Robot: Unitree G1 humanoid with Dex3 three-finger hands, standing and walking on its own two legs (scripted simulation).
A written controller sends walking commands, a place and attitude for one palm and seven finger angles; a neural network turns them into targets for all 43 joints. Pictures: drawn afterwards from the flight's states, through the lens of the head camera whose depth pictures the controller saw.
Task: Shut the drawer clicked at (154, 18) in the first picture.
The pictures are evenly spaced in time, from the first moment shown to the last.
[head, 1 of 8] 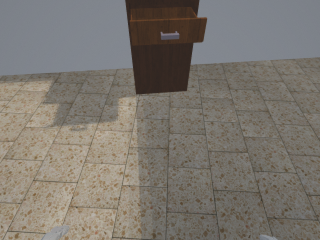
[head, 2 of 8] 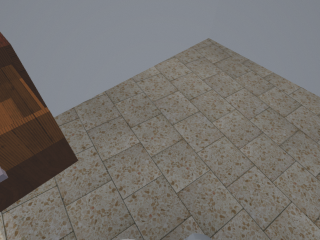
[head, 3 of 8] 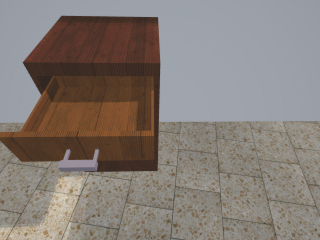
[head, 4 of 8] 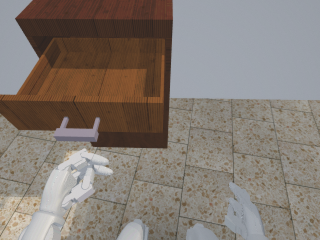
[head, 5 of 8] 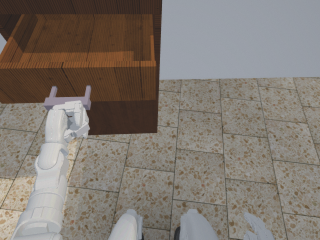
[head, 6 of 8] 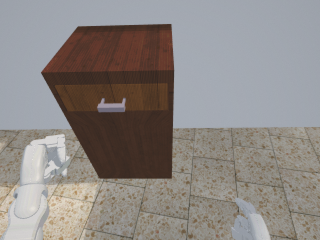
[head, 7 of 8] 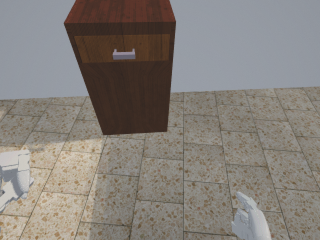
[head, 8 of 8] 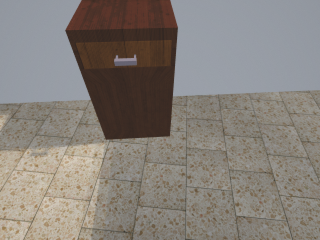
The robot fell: no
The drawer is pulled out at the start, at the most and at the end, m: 0.29 0.29 0.00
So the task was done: yes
